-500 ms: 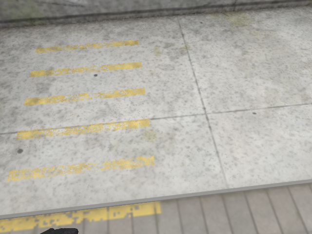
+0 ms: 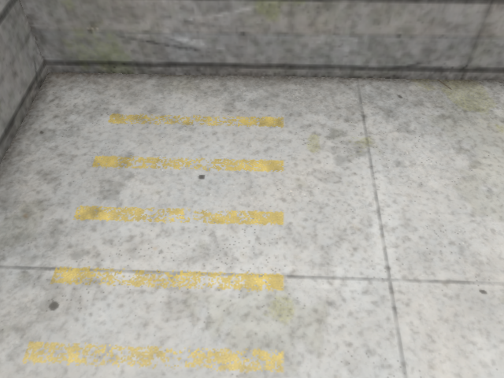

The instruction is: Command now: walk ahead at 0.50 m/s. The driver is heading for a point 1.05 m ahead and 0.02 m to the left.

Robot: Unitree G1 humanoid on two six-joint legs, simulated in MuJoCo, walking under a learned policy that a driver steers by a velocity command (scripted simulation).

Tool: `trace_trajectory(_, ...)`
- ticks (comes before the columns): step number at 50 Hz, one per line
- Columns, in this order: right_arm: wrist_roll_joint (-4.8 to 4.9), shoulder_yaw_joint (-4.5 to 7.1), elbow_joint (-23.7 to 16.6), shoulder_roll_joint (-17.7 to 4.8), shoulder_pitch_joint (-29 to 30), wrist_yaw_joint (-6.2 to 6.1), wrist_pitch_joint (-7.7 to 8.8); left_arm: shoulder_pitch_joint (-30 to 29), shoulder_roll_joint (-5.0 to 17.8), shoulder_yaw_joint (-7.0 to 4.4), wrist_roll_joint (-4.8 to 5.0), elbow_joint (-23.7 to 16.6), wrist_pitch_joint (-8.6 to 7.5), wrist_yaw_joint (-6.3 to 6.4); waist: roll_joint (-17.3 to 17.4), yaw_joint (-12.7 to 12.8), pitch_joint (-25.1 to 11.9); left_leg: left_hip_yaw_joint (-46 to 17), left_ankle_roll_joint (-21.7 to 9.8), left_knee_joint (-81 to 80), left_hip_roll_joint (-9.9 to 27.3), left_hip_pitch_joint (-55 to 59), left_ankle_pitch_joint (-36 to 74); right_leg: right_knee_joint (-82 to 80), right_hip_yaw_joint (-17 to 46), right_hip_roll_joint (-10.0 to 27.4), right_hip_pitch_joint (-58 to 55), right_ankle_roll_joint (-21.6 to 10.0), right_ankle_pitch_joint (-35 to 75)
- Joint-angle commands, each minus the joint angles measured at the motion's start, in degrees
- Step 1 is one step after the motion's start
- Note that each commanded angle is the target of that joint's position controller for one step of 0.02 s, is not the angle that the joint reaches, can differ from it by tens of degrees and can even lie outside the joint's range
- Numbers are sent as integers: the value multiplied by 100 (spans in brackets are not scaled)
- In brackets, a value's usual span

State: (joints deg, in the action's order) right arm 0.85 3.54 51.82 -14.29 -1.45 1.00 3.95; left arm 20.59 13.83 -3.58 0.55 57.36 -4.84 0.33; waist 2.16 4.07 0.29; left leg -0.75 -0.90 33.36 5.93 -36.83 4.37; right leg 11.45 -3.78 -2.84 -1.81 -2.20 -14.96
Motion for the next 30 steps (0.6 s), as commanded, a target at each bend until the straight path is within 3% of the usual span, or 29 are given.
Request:
trace_trajectory(1, 30, 23, -537, -388, 757, 106, 127, 246, 981, -223, 42, -73, 41, 52, -567, -32, 520, 39, -143, -319, -84, -196, -359, -98, 722, 1794, -98, -829, 1697)
trace_trajectory(3, 42, 87, -497, -575, 432, 138, 162, 116, 1067, -259, 50, -86, 99, 70, -708, -280, 305, 180, -301, -435, -263, 404, -807, 332, 704, 1856, -288, -710, 2710)
trace_trajectory(4, 25, 172, -359, -725, -84, 131, 174, -29, 1085, -261, 62, -119, 130, 75, -763, -594, -16, 375, -416, -531, -472, 1188, -871, 928, 557, 1724, -245, -608, 3724)
trace_trajectory(5, 4, 324, -36, -1005, -1080, 95, 172, -71, 937, -203, 46, -156, 155, 78, -653, -1017, -619, 418, -588, -496, -556, 2571, -765, 2065, 317, 1402, 160, -443, 4087)
trace_trajectory(6, -67, 448, 179, -1465, -2137, 33, 158, 52, 725, -99, -72, -294, 154, 83, 99, -1280, -1519, -933, -969, -346, 581, 4389, -751, 3975, 45, 1019, 1429, -219, 2368)
trace_trajectory(7, -38, 474, 307, -1699, -2352, 74, 130, 738, -25, 100, -49, -294, 15, 7, 1614, -837, -2151, -3702, -1854, -1179, 1668, 6037, -2060, 5774, 362, -91, 3635, 113, -1593)
trace_trajectory(8, 12, 310, 248, -1154, -2225, 77, 145, 254, 598, -32, 88, -288, -124, -19, 981, -1069, -1892, -3889, -1621, -1583, 1498, 5866, -2718, 6418, 1103, 175, 4281, -2, -1850)
trace_trajectory(9, 9, 244, 155, -932, -1747, 52, 171, -293, 849, -103, 216, -473, -209, -34, 747, -1009, -1141, -3053, -1379, -1658, 1344, 5188, -2472, 6474, 977, 462, 4654, -105, -1345)
trace_trajectory(10, -41, 196, 44, -817, -1293, 50, 188, -571, 838, -103, 201, -528, -231, 9, 229, -834, -727, -2429, -1265, -1789, 1165, 4356, -1856, 6239, 810, 776, 4455, -119, -789)
trace_trajectory(11, -109, 155, 8, -657, -1009, 59, 203, -692, 814, -148, 112, -537, -206, 46, 85, -672, -412, -1974, -1235, -1947, 1003, 3629, -1338, 5906, 772, 958, 4206, -99, -445)
trace_trajectory(12, -172, 109, 18, -523, -908, 67, 224, -570, 731, -164, 84, -521, -136, 50, 208, -479, -360, -1674, -1190, -2092, 863, 3198, -1052, 5704, 824, 1107, 3823, -102, -229)
trace_trajectory(13, -164, 94, 49, -470, -913, 75, 231, -468, 604, -159, 79, -496, -65, 52, 249, -392, -320, -1473, -1206, -2247, 778, 2991, -949, 5522, 813, 1148, 3644, -83, -156)
trace_trajectory(15, -111, 122, 132, -621, -1062, 30, 250, -562, 470, -145, 59, -545, 32, 63, 195, -334, -127, -1163, -1271, -2492, 757, 2751, -713, 5073, 745, 1229, 3726, 13, 12)
trace_trajectory(17, -104, 157, 201, -785, -1256, -49, 243, -974, 490, -152, -1, -700, 62, 71, 55, -400, 47, -959, -1299, -2636, 755, 2801, -427, 4470, 705, 1248, 4091, 153, 540)
trace_trajectory(19, -91, 154, 247, -807, -1405, -105, 209, -1310, 446, -139, -24, -806, 52, 42, 42, -474, 115, -662, -1195, -2669, 631, 2901, -192, 3792, 646, 1201, 4206, 220, 1216)
trace_trajectory(23, -35, 140, 361, -832, -1765, -139, 174, -2099, 312, -52, 22, -1006, 8, -53, 85, -732, 301, -199, -1008, -2729, 414, 2973, -262, 2518, 350, 921, 3857, 207, 2135)
trace_trajectory(27, -1, 166, 562, -884, -2172, -152, 62, -2669, 358, -4, 67, -1237, -36, -189, 101, -889, 491, -230, -999, -2436, 734, 3781, -133, 1955, 346, 797, 4056, 85, 1878)
trace_trajectory(30, 15, 225, 579, -1010, -2082, -186, -28, -2473, 574, -60, 77, -1280, -82, -270, 247, -621, 321, -253, -849, -1923, 948, 4251, 914, 1741, 286, 636, 3619, -146, 1246)
